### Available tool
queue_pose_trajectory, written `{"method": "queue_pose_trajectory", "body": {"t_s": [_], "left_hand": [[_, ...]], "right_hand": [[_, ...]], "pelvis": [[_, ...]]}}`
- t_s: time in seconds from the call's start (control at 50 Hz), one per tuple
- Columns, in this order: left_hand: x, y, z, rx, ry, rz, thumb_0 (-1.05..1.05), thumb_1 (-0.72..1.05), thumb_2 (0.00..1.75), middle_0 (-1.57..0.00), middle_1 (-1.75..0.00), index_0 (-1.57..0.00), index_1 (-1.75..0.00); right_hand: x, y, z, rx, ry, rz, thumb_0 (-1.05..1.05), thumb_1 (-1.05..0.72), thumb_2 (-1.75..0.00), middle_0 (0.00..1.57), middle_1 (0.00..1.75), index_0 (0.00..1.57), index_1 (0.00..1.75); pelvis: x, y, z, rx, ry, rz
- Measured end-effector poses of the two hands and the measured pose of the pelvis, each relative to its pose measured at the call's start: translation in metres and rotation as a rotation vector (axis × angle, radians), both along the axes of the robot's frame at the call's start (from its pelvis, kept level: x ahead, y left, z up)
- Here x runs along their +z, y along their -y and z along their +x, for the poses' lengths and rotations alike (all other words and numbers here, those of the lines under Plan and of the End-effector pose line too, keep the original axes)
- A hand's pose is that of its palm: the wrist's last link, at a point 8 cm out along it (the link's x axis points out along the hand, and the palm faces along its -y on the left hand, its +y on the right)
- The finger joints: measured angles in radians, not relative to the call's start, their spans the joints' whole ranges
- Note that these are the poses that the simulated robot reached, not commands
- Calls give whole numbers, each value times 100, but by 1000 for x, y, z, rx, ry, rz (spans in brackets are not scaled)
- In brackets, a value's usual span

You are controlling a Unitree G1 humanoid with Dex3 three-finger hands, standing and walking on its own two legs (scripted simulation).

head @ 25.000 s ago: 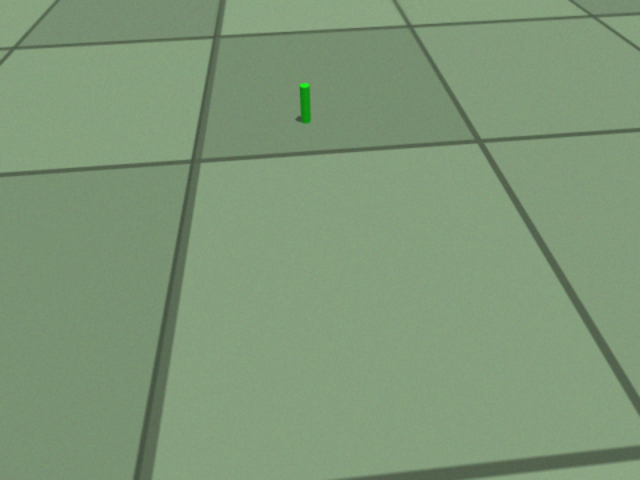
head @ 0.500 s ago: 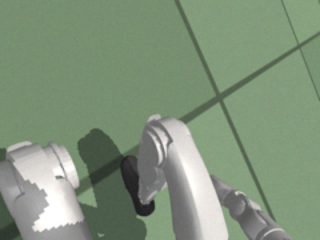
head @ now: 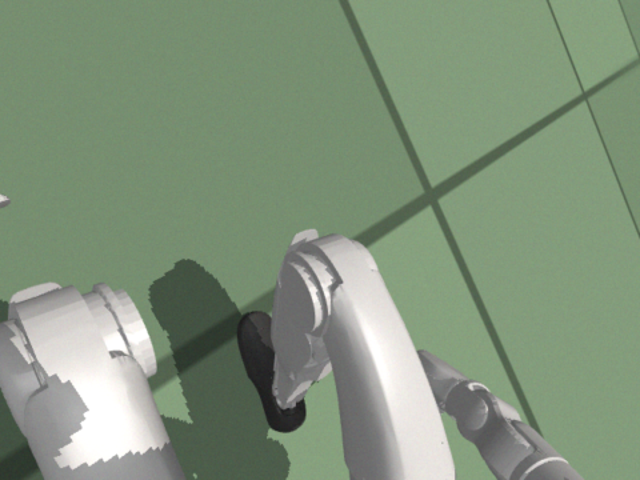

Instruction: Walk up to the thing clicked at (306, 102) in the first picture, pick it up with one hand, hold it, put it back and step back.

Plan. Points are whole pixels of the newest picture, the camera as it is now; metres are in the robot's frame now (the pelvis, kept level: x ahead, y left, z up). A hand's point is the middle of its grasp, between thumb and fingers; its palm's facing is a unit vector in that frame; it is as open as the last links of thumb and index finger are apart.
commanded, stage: withdraw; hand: left
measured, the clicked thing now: out of the picture +0.45 +0.30 -0.19
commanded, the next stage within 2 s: rise in 0.24 s
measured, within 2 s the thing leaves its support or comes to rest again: neither
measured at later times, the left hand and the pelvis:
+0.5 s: hand out of the picture +0.41 +0.39 -0.06, palm faces +0.33 -0.92 -0.20, open 17.3 cm; pelvis +0.00 +0.00 +0.03, yaw +4 degrees
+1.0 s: hand out of the picture +0.28 +0.36 +0.10, palm faces +0.35 -0.81 -0.47, open 17.2 cm; pelvis +0.02 -0.02 +0.18, yaw +12 degrees
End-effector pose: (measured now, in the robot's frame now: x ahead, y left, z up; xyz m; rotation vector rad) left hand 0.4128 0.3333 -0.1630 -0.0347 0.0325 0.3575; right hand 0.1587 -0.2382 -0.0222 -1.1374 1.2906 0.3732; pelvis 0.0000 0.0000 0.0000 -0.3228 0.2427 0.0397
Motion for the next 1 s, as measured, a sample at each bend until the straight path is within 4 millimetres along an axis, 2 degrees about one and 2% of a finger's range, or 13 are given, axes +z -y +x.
{"method": "queue_pose_trajectory", "body": {"t_s": [0.08, 0.16, 0.34, 0.44, 0.56, 0.7, 0.78, 0.84, 0.92, 1.0], "left_hand": [[4, -7, -1, 22, 23, 7, -1, -31, 20, -30, -23, -30, -22], [17, -24, -3, 44, 57, 32, -1, -35, 15, -21, -15, -22, -14], [82, -72, -19, 14, 67, 102, -1, -46, 7, -11, -7, -12, -6], [103, -86, -28, -14, -59, 145, -1, -50, 6, -8, -5, -9, -4], [132, -108, -53, 27, -250, 225, -1, -53, 7, -8, -6, -8, -6], [187, -141, -95, 175, -412, 314, -1, -51, 8, -7, -7, -7, -7], [215, -137, -120, 212, -496, 341, -1, -50, 9, -6, -7, -7, -7], [233, -119, -134, 199, -549, 343, -1, -50, 9, -6, -7, -6, -7], [261, -85, -150, 162, -599, 326, -1, -50, 8, -6, -7, -6, -7], [298, -59, -163, 157, -634, 295, -1, -50, 8, -7, -7, -7, -7]], "right_hand": [[0, 1, -1, -5, 2, -2, 0, -91, -90, 21, 30, 21, 30], [-1, 2, -1, -30, 10, -2, 0, -91, -90, 21, 30, 21, 30], [-2, 4, 5, -138, 74, 65, 0, -91, -90, 21, 30, 21, 31], [-4, 5, 13, -223, 132, 124, 0, -90, -90, 21, 30, 21, 31], [-7, 1, 14, -346, 144, 199, 0, -92, -91, 21, 30, 20, 31], [-6, 1, 13, -461, 128, 261, 0, -92, -91, 21, 30, 20, 31], [2, 0, 19, -507, 129, 300, 0, -91, -91, 21, 30, 20, 31], [17, -4, 29, -526, 147, 334, 1, -91, -91, 21, 30, 20, 31], [50, -10, 49, -539, 200, 386, 1, -91, -90, 21, 30, 20, 31], [95, -16, 73, -535, 275, 429, 1, -90, -90, 21, 30, 20, 31]], "pelvis": [[0, 0, 0, -1, 2, 1], [1, 0, 0, 3, -6, 6], [11, 2, 4, 26, -84, 32], [19, 3, 3, 37, -120, 49], [36, 6, 3, 55, -185, 77], [61, 9, 6, 79, -266, 112], [83, 11, 8, 91, -305, 133], [105, 12, 9, 97, -326, 146], [143, 15, 14, 105, -337, 161], [185, 19, 22, 119, -332, 178]]}}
